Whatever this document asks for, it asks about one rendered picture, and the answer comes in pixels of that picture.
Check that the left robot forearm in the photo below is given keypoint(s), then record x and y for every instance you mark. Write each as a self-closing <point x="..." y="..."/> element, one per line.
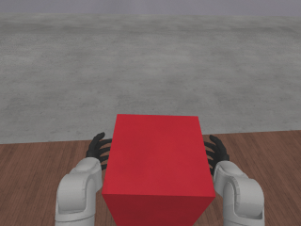
<point x="75" y="203"/>

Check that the robot right hand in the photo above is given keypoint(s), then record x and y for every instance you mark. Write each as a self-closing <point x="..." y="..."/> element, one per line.
<point x="219" y="154"/>

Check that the robot left hand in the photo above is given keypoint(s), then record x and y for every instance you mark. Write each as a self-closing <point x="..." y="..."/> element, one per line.
<point x="95" y="151"/>

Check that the carton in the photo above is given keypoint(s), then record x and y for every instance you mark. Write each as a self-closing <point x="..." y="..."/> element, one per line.
<point x="157" y="172"/>

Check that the right robot forearm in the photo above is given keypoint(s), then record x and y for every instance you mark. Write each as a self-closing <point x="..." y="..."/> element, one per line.
<point x="243" y="199"/>

